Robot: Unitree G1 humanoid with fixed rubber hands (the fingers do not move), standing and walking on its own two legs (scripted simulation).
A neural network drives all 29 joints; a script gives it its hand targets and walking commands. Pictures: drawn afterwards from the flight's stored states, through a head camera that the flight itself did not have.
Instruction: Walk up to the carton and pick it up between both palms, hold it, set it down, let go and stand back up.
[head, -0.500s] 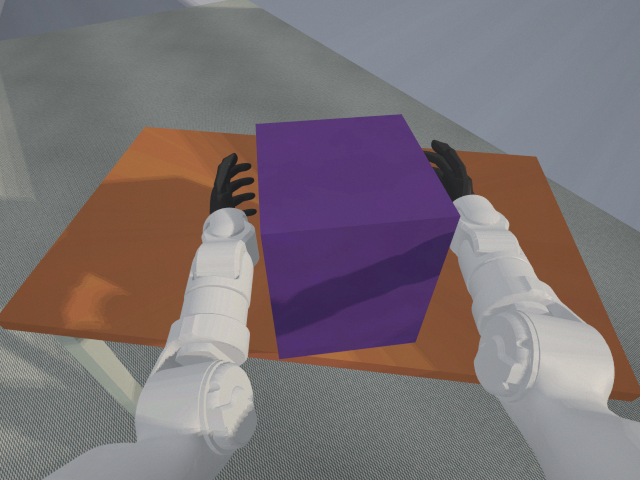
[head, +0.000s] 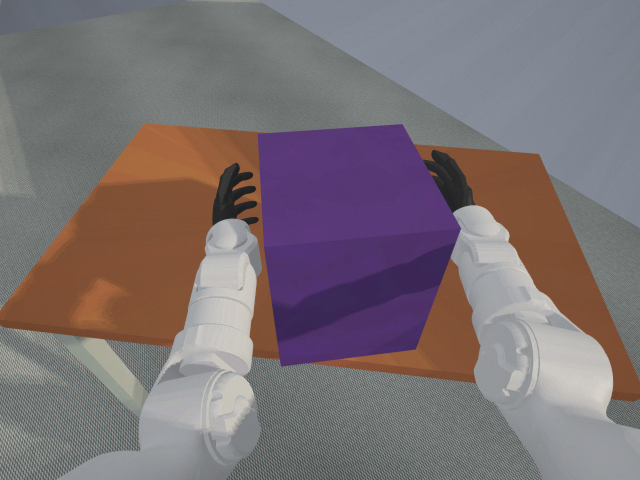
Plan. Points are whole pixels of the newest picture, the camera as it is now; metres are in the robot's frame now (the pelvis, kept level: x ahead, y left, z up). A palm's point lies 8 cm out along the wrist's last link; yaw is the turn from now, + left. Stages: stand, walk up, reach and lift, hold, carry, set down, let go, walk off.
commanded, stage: set down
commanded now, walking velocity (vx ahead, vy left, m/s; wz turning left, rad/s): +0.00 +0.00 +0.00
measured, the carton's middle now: (340, 247) +0.41 +0.04 +0.06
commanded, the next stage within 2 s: none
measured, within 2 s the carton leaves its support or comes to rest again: neither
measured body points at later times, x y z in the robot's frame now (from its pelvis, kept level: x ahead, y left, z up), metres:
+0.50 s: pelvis +0.00 +0.00 +0.00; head +0.00 +0.00 +0.45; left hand +0.39 +0.19 +0.11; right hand +0.45 -0.10 +0.13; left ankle -0.04 +0.10 -0.74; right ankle +0.08 -0.14 -0.74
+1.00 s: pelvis +0.00 +0.00 +0.00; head +0.01 -0.01 +0.45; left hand +0.39 +0.19 +0.10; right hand +0.47 -0.10 +0.11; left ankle -0.04 +0.10 -0.74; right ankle +0.08 -0.14 -0.74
